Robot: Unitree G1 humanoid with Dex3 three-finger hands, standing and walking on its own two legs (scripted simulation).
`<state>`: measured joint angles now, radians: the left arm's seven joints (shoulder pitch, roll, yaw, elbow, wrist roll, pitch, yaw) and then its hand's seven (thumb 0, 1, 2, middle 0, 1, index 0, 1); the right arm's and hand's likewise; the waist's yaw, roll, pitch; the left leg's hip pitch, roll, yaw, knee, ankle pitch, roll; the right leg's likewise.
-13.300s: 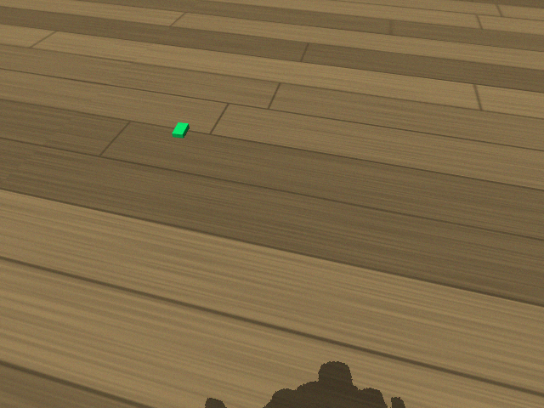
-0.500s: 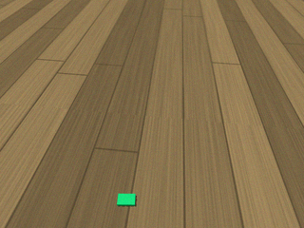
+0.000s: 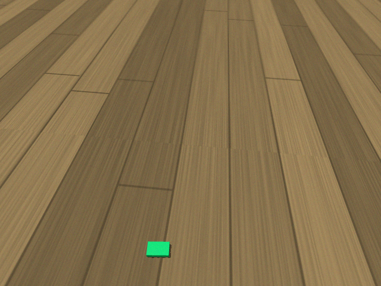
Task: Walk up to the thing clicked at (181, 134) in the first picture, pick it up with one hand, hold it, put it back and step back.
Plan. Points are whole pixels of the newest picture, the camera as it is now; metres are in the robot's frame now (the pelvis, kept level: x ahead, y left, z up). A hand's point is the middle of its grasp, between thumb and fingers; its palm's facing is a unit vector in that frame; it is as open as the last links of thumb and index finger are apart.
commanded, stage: rise first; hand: left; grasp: from above
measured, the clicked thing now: (158, 249) +0.44 +0.16 -0.77
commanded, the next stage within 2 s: none
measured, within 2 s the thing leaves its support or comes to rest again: neither
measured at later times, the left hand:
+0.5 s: hand out of the picture +0.13 +0.25 -0.21, palm faces -0.10 -0.91 -0.40, open 13.3 cm
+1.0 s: hand out of the picture +0.12 +0.25 -0.26, palm faces -0.23 -0.84 -0.49, open 14.1 cm
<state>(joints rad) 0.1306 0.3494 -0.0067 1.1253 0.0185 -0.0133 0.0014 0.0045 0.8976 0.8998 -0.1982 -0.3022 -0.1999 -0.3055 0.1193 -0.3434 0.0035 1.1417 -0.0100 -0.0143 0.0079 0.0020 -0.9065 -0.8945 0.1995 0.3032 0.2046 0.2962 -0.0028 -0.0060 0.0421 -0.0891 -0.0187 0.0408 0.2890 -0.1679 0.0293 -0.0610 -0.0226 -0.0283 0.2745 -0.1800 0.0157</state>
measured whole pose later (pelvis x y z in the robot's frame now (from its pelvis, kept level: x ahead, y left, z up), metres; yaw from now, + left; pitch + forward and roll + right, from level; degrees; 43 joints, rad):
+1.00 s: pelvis -0.02 -0.01 -0.13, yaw +0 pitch +22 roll -2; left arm 0.28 0.34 0.11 0.38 0.29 0.18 0.00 0.00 -0.51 0.95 -0.10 -1.01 -0.10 -1.02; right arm 0.18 -0.24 -0.02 0.52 0.01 -0.15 -0.01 0.01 -0.88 -0.89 0.20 0.30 0.20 0.30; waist -0.03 0.01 -0.14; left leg -1.09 0.02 0.00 1.29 -0.58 0.02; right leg -1.04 -0.01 -0.06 1.25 -0.60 -0.01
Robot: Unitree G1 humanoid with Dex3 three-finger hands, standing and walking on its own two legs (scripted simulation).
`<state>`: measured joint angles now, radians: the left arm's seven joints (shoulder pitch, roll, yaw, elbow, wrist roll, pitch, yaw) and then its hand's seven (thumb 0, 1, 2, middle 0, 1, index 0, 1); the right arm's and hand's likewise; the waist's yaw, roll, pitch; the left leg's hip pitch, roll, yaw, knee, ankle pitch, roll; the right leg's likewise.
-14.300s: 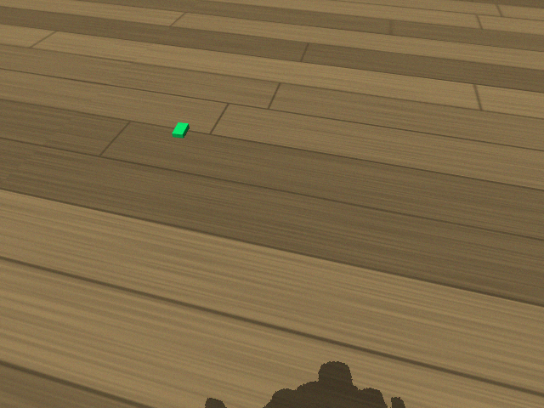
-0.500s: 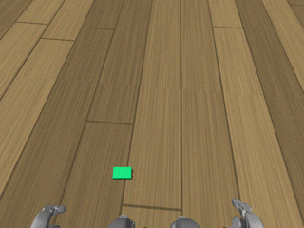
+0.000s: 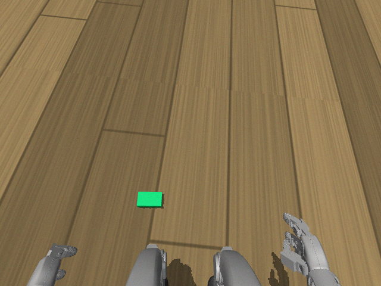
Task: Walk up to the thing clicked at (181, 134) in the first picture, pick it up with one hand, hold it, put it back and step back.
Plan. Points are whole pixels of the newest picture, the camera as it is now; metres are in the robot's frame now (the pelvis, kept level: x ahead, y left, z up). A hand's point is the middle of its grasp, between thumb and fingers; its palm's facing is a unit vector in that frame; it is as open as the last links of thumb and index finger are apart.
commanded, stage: rise first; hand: left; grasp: from above
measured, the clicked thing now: (149, 199) +0.46 +0.16 -0.65
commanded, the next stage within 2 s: none
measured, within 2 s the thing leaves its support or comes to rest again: neither
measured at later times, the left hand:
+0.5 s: hand (102, 238) +0.26 +0.26 -0.34, palm faces -0.49 -0.35 -0.80, open 14.1 cm
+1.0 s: hand (118, 213) +0.35 +0.25 -0.44, palm faces -0.49 -0.03 -0.87, open 14.2 cm
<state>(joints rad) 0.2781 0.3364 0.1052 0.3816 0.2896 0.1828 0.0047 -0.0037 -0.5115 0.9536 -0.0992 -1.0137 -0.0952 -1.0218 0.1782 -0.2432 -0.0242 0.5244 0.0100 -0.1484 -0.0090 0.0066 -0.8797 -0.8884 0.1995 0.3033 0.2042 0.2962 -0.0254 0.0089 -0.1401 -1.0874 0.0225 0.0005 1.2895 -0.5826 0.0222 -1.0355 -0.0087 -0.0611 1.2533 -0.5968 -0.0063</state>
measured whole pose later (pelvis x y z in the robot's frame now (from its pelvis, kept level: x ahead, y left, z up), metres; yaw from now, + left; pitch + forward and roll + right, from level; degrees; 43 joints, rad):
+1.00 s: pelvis -0.09 +0.00 -0.28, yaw -5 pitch +35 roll -6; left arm -0.80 0.63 0.04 1.27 1.19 -0.23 0.32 0.00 -0.53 1.02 -0.09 -0.97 -0.09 -0.98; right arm 0.15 -0.26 -0.02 0.76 -0.08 -0.05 0.09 0.00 -0.90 -0.90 0.20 0.30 0.20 0.30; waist -0.15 0.00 -0.11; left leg -2.21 0.05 -0.05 2.24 -0.65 0.05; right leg -2.13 -0.02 -0.10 2.19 -0.68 -0.02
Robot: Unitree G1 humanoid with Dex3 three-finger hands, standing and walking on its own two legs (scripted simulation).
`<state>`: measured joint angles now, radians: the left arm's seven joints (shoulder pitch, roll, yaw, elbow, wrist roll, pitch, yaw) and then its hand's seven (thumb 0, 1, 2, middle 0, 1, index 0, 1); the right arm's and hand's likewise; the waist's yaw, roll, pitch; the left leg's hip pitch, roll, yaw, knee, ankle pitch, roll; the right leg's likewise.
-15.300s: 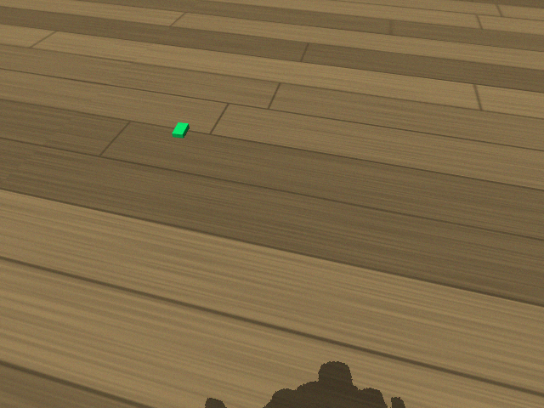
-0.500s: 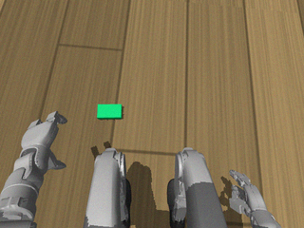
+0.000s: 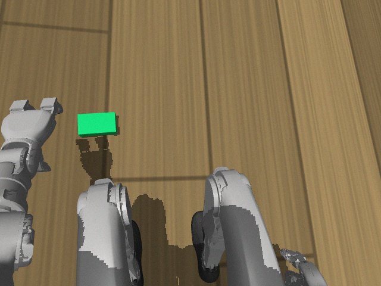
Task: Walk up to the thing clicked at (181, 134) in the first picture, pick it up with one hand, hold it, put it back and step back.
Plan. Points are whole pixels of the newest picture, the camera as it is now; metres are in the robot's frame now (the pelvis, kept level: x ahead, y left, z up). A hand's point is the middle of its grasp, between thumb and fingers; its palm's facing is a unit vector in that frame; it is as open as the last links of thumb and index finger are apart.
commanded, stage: rise first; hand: left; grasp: from above
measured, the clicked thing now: (97, 124) +0.53 +0.21 -0.37
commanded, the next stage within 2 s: none
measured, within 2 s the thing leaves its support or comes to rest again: neither
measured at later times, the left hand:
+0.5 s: hand (58, 134) +0.45 +0.27 -0.22, palm faces -0.45 -0.02 -0.89, open 14.1 cm
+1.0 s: hand (65, 131) +0.47 +0.27 -0.24, palm faces -0.46 -0.03 -0.89, open 14.1 cm
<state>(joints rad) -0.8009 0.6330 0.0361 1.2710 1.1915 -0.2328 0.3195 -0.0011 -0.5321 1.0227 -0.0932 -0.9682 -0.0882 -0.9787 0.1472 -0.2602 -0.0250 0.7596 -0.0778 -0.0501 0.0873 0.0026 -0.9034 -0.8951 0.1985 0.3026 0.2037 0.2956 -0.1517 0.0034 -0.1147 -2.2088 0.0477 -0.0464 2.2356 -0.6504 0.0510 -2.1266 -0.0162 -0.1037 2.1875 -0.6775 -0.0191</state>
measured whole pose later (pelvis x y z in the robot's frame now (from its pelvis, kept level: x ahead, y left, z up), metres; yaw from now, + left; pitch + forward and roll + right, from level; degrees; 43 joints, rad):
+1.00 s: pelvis +0.01 +0.00 -0.05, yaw -3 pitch +35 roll -8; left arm -0.94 0.72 0.08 1.44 1.28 -0.23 0.44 0.00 -0.53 0.99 -0.08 -1.00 -0.09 -1.00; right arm 0.13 -0.27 0.05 0.75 -0.16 -0.06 0.14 0.00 -0.92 -0.90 0.20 0.30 0.20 0.30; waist -0.22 -0.02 -0.03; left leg -2.34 0.07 -0.09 2.41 -0.70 0.04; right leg -2.26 0.01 -0.14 2.34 -0.70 -0.03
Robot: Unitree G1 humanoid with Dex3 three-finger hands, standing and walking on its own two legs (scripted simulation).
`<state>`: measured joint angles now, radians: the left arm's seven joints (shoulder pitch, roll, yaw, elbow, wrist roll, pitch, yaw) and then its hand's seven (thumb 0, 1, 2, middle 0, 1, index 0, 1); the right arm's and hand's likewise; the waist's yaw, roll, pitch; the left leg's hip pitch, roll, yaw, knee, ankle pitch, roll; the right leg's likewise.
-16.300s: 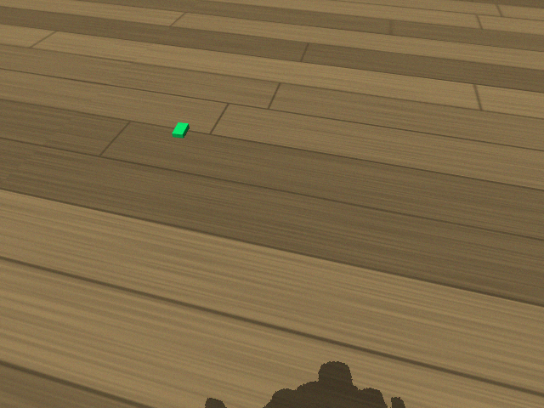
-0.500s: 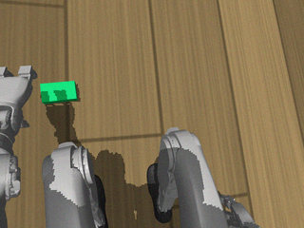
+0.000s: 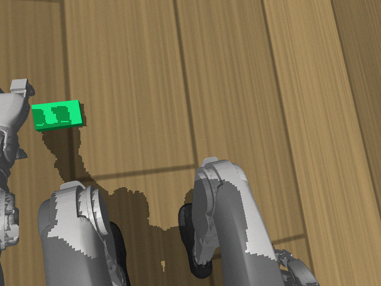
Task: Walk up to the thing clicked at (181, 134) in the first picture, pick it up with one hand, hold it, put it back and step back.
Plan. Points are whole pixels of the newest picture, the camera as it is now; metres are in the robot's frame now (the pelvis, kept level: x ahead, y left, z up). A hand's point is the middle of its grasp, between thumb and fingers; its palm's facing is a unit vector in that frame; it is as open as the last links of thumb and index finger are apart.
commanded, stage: rise first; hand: left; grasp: from above
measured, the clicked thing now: (58, 115) +0.50 +0.24 -0.32
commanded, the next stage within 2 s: approach in 1.38 s
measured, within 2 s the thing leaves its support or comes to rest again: neither
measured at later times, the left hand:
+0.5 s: hand (20, 120) +0.46 +0.29 -0.19, palm faces -0.47 -0.05 -0.88, open 14.1 cm
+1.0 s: hand (19, 117) +0.47 +0.29 -0.20, palm faces -0.46 -0.05 -0.88, open 14.1 cm
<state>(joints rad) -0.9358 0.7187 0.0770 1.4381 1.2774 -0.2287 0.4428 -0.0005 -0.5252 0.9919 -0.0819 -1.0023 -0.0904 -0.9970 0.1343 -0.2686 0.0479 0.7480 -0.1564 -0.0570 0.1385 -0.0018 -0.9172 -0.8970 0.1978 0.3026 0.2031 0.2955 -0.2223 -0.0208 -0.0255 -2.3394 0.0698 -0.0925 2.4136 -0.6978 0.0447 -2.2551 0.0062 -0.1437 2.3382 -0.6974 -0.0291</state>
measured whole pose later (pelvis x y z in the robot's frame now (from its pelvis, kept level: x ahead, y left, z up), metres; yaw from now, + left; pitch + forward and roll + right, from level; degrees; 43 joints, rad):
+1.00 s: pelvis +0.00 +0.00 -0.01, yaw -2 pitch +33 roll -10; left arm -1.01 0.81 0.07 1.50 1.28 -0.22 0.42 0.00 -0.52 0.99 -0.09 -1.01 -0.09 -1.01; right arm 0.17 -0.28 0.12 0.71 -0.17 -0.08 0.15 0.00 -0.91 -0.90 0.20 0.30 0.20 0.30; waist -0.28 -0.03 0.01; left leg -2.37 0.07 -0.12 2.46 -0.69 0.05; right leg -2.27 0.01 -0.17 2.36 -0.68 -0.02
